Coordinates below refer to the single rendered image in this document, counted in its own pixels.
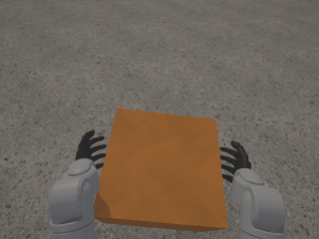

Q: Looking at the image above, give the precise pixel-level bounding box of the carton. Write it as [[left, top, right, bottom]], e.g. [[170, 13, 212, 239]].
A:
[[94, 108, 228, 232]]

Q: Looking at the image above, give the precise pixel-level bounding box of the left robot forearm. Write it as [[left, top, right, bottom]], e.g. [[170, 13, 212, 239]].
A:
[[48, 158, 100, 239]]

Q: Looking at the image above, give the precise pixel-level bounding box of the right robot hand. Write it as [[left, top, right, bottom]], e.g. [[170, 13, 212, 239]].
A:
[[220, 140, 251, 183]]

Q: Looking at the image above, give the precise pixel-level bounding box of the right robot forearm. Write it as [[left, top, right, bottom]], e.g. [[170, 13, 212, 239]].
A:
[[230, 168, 286, 239]]

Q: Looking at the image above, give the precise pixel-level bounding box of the left robot hand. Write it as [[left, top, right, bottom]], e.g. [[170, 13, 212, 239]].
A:
[[75, 129, 107, 169]]

